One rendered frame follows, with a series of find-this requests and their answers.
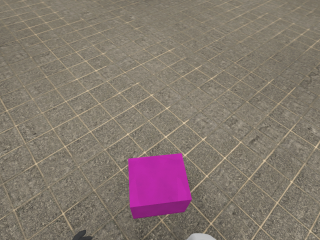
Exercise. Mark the carton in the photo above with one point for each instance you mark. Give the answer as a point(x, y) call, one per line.
point(158, 185)

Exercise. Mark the left robot hand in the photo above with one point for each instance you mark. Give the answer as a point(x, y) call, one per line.
point(80, 234)

